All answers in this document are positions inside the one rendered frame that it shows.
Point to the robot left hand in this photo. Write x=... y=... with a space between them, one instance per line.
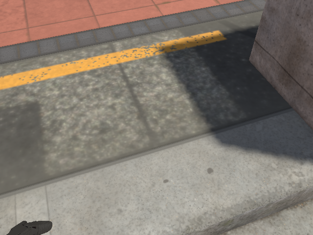
x=31 y=228

